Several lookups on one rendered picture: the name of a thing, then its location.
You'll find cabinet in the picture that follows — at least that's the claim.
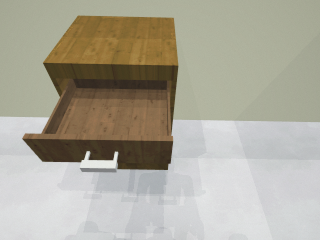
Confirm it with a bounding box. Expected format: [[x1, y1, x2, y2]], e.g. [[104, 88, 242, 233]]
[[43, 15, 179, 170]]

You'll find handle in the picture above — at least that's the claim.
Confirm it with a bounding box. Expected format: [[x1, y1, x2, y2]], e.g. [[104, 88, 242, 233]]
[[79, 151, 119, 173]]

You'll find drawer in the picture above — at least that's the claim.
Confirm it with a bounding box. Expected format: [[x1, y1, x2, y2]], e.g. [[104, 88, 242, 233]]
[[22, 78, 173, 164]]

